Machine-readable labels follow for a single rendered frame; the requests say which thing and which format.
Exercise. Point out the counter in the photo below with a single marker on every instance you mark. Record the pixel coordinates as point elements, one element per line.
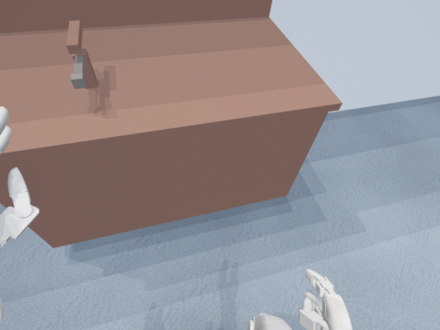
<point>191,107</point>

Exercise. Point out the robot right thigh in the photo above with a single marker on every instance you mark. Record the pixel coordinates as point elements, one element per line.
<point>267,322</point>

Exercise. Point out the right robot hand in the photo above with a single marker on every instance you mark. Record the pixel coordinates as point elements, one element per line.
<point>328,314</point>

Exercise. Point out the tap lever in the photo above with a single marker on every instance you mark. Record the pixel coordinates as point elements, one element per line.
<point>78,78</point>

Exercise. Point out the left robot hand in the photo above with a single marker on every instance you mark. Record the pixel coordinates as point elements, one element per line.
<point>13,221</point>

